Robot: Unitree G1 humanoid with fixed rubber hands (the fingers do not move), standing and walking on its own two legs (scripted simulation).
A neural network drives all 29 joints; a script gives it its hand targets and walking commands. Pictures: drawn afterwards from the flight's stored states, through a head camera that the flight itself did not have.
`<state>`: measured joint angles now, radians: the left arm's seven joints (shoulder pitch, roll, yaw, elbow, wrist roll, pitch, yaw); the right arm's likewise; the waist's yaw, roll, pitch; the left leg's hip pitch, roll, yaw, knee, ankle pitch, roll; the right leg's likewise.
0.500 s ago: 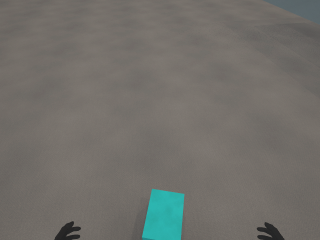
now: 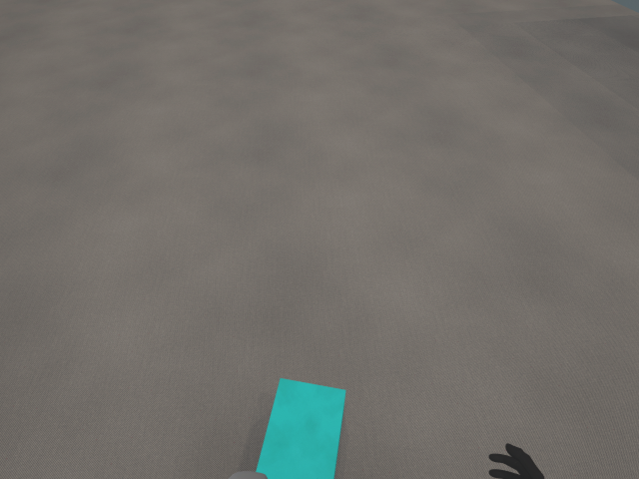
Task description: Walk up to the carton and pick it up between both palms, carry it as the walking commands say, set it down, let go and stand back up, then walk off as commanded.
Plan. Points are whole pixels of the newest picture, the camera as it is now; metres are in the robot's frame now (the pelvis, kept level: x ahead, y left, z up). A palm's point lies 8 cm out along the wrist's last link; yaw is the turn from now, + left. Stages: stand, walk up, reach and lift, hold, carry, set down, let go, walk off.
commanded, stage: walk off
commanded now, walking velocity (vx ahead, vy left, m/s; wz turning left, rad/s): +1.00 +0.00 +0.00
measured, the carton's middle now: (304, 439) +0.35 +0.08 -0.70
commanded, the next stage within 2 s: none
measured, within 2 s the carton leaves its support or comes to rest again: rests again in 0.88 s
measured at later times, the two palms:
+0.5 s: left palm (142, 385) +0.27 +0.31 -0.14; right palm (447, 304) +0.43 -0.20 -0.13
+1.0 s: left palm (250, 191) +0.72 +0.21 -0.11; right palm (468, 192) +0.76 -0.32 -0.13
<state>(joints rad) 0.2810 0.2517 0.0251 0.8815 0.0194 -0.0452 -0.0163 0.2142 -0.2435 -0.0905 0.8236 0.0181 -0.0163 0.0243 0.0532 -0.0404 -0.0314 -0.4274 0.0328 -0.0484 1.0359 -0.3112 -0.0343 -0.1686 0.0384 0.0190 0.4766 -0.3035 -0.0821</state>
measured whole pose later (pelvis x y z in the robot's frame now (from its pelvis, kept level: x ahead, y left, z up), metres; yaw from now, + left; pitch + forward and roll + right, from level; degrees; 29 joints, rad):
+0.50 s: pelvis +0.31 +0.05 -0.02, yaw -2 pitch +2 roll +2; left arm 0.46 0.26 0.03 0.99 0.02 -0.09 -0.01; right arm 0.14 -0.21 -0.09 0.84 0.02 -0.08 0.02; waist 0.01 -0.02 0.00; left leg -0.37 0.04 0.04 0.63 -0.30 -0.04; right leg -0.32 -0.01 0.05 1.25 -0.43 -0.06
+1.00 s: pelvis +0.69 -0.05 +0.00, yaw -4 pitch -4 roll +5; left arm 0.36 0.25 0.01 0.93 0.02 -0.08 -0.03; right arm 0.22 -0.26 -0.09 0.96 0.02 -0.06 0.04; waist 0.04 -0.01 0.03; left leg -0.47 0.07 -0.05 1.21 -0.27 0.00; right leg -0.18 -0.06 -0.01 0.56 -0.32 -0.03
